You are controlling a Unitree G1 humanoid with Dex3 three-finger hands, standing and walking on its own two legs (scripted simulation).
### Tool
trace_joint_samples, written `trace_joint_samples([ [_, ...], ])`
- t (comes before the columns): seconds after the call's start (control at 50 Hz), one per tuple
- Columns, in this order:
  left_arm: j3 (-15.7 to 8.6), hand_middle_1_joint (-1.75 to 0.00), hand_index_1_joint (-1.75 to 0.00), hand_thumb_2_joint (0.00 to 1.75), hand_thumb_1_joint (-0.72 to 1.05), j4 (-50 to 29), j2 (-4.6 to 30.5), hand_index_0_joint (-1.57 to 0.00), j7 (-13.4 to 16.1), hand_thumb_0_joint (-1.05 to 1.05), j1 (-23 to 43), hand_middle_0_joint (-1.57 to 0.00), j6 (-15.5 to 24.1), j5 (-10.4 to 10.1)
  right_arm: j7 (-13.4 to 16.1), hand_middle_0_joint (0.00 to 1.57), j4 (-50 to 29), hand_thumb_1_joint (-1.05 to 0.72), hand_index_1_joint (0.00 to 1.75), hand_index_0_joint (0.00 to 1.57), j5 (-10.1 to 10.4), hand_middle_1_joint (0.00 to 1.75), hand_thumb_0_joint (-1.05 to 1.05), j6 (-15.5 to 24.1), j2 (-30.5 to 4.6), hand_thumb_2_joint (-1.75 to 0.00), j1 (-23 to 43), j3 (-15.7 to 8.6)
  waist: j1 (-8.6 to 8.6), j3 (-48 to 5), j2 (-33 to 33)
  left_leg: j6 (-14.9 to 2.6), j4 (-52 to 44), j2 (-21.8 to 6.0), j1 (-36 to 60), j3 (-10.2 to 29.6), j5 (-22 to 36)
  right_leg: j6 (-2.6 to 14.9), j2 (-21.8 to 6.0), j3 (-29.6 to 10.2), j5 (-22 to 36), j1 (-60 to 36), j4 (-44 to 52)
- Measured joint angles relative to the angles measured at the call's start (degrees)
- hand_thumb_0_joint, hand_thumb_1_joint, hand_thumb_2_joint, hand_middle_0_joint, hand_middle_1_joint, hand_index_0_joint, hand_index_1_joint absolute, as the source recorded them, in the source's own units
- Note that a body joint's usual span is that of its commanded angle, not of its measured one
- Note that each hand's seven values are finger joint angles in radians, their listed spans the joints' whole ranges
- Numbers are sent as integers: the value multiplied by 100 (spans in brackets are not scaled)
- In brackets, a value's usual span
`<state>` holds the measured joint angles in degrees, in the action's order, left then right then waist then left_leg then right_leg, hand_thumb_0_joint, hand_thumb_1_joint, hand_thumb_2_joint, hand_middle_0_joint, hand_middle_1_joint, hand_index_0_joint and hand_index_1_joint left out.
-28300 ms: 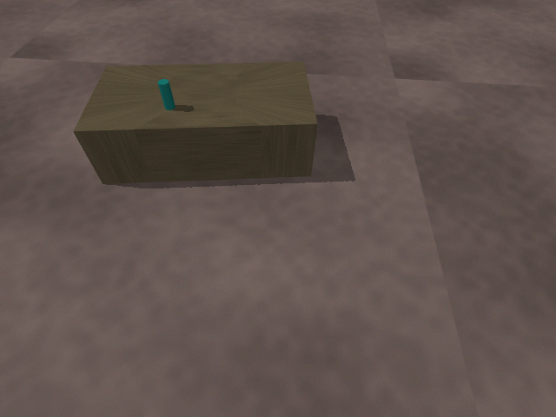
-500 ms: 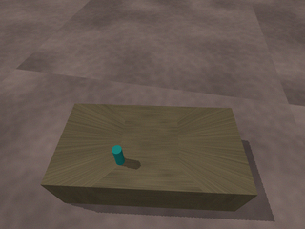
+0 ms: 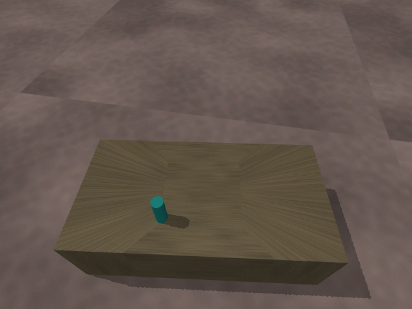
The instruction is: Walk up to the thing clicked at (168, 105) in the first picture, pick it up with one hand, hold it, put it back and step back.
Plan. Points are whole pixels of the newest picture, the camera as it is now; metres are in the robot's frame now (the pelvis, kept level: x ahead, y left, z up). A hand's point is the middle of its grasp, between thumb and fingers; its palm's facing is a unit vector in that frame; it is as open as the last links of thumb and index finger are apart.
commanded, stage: stand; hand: left
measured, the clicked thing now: (159, 210) +0.50 +0.19 -0.39
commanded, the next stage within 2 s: step back in 0.30 s
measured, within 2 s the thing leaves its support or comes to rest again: neither
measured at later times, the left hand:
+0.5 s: hand out of the picture +0.08 +0.28 -0.16, palm faces -0.02 -0.93 -0.38, open 7.4 cm
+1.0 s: hand out of the picture +0.01 +0.29 -0.18, palm faces -0.11 -0.92 -0.39, open 7.4 cm
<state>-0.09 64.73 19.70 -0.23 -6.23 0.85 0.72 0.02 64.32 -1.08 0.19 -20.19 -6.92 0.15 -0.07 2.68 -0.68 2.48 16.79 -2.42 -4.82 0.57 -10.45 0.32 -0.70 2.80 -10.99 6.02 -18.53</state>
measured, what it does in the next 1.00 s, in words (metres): walks backwards: right foot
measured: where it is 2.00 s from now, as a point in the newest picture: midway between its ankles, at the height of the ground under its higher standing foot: outside the picture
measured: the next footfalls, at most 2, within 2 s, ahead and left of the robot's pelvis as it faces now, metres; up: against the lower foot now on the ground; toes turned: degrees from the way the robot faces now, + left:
right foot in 0.98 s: -0.10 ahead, -0.08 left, +0.00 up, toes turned -1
left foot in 1.32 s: -0.16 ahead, +0.17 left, +0.00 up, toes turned -2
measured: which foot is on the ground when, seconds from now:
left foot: down 0.00-1.00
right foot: down 0.00-0.60, up 0.62-0.96, down 0.98-1.00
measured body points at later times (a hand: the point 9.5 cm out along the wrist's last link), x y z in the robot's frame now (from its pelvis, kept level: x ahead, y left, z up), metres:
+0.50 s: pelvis -0.03 +0.02 -0.01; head +0.02 +0.01 +0.43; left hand +0.08 +0.33 -0.14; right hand +0.06 -0.31 -0.14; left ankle -0.04 +0.14 -0.73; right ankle -0.01 -0.11 -0.75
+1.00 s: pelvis -0.11 +0.04 -0.03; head -0.04 +0.03 +0.41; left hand +0.01 +0.34 -0.15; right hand -0.03 -0.28 -0.15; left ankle -0.06 +0.15 -0.75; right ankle -0.13 -0.07 -0.75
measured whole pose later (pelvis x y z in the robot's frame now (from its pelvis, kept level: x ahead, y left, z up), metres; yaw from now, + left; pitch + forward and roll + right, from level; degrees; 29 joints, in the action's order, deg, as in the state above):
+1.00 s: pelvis -0.11 +0.04 -0.03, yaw -4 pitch -2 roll -1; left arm -3.8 51.3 20.9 0.4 -6.6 -2.3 1.6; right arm 0.7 49.0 -0.8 -2.5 -21.9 -6.9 -2.3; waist 0.9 12.0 -1.2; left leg -0.8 40.1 -2.0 -21.0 -1.7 -17.3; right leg 1.1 2.9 -2.1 -20.4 13.8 -36.6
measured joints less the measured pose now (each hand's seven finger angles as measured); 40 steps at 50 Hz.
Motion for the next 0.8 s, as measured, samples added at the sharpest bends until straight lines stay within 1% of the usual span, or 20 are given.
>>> trace_joint_samples([
  [0.3,6,-30,-30,90,90,-24,3,-20,5,0,-10,-20,4,-1,-2,21,-9,-90,30,21,-3,30,1,-2,10,-90,13,-5,-2,-12,13,4,9,-21,5,-20,-15,3,21,-20,17,-14,32],
  [0.34,-84,-30,-30,90,90,-129,3,-20,-8,0,14,-20,-28,-51,-33,21,-96,-90,30,21,42,30,1,-55,-20,-90,55,-34,10,59,-5,-19,243,-29,-163,-5,-94,7,28,-11,-21,108,-112],
  [0.38,-170,-30,-30,90,90,-289,29,-21,5,0,72,-20,-61,-87,-46,21,-240,-90,30,21,102,30,1,-108,-72,-90,141,-76,22,231,-32,-70,621,-42,-406,15,-209,21,41,-2,-71,270,-324],
  [0.44,-260,-30,-30,90,90,-530,92,-21,17,0,173,-20,-150,-79,-53,21,-481,-90,30,21,136,30,1,-189,-166,-90,231,-160,27,465,-27,-253,1385,18,-861,40,-288,30,2,-15,-141,523,-650],
  [0.46,-279,-30,-30,90,90,-607,111,-21,23,0,203,-20,-188,-55,-57,21,-556,-90,30,21,129,30,1,-220,-202,-90,240,-195,19,518,-6,-327,1761,94,-1014,68,-545,22,-35,-41,-175,616,-778],
  [0.5,-303,-30,-30,90,90,-760,154,-21,34,0,250,-20,-249,6,-66,21,-706,-90,30,21,118,30,0,-277,-261,-90,214,-261,20,575,65,-448,2471,277,-1251,123,-1253,-3,-132,-101,-246,819,-1036],
  [0.52,-308,-30,-30,90,90,-833,183,-21,39,0,277,-20,-272,30,-72,21,-778,-90,30,21,117,30,0,-292,-285,-90,181,-287,34,591,102,-489,2692,340,-1312,135,-1447,-25,-178,-121,-280,922,-1159],
  [0.54,-309,-30,-30,90,90,-904,216,-21,47,0,313,-20,-291,49,-75,21,-843,-90,30,21,116,30,0,-292,-302,-90,139,-307,52,607,140,-510,2739,369,-1312,126,-1476,-58,-220,-135,-314,1023,-1284],
  [0.56,-308,-30,-30,90,90,-975,251,-21,54,0,353,-20,-311,57,-77,21,-901,-90,30,20,107,30,0,-279,-317,-90,82,-325,78,618,171,-519,2578,368,-1250,104,-1308,-104,-256,-138,-359,1132,-1426],
  [0.58,-302,-30,-30,90,90,-1051,280,-21,56,0,397,-20,-336,48,-77,21,-953,-90,30,20,83,30,0,-253,-346,-90,8,-343,109,614,166,-517,2233,326,-1145,97,-821,-145,-268,-120,-422,1260,-1603],
  [0.6,-305,-30,-30,90,90,-1128,308,-21,60,0,459,-20,-364,19,-65,21,-980,-90,30,20,36,30,0,-222,-360,-90,-53,-373,121,631,174,-406,2039,320,-1075,112,-954,-116,-276,-136,-494,1418,-1835],
  [0.62,-325,-30,-30,90,90,-1191,357,-21,79,0,549,-20,-395,-9,-50,21,-976,-90,30,20,-15,30,0,-205,-309,-90,-71,-394,102,722,272,-382,2085,374,-1098,77,-1069,-30,-214,-382,-882,1560,-2160],
  [0.66,-365,-30,-30,90,90,-1276,402,-20,148,0,651,-20,-439,-16,-59,21,-991,-90,30,20,-45,30,0,-200,-205,-90,-122,-356,122,855,358,-410,2143,385,-1162,86,-1041,72,197,-924,-1792,1808,-3065],
  [0.68,-368,-30,-30,90,90,-1294,413,-20,177,0,666,-20,-453,-21,-52,21,-1002,-90,30,20,-50,30,0,-208,-151,-90,-153,-334,148,879,373,-421,2084,370,-1168,108,-970,102,404,-1092,-1992,1909,-3532],
  [0.7,-363,-30,-30,90,90,-1305,422,-20,193,0,659,-20,-457,-37,-36,21,-1016,-90,30,21,-64,30,0,-220,-100,-90,-177,-315,152,882,398,-429,1988,358,-1166,101,-886,119,558,-1201,-2030,2001,-3939],
  [0.74,-343,-30,-30,90,90,-1334,408,-20,194,0,586,-20,-444,-56,11,21,-1080,-90,30,21,-81,30,1,-237,-45,-90,-200,-290,139,878,406,-451,1829,328,-1174,50,-751,89,715,-1234,-1945,2100,-4482],
  [0.78,-331,-30,-30,90,90,-1359,377,-20,171,0,458,-20,-432,-38,54,21,-1182,-90,30,21,-80,30,1,-223,-17,-90,-185,-289,134,902,383,-472,1731,296,-1171,-21,-661,1,732,-1170,-1910,2041,-4663],
  [0.8,-329,-30,-30,90,90,-1364,358,-20,159,0,389,-20,-432,-27,73,21,-1243,-90,30,21,-76,30,1,-208,-7,-90,-174,-291,134,916,365,-479,1705,279,-1173,-57,-629,-47,711,-1130,-1911,1963,-4607],
])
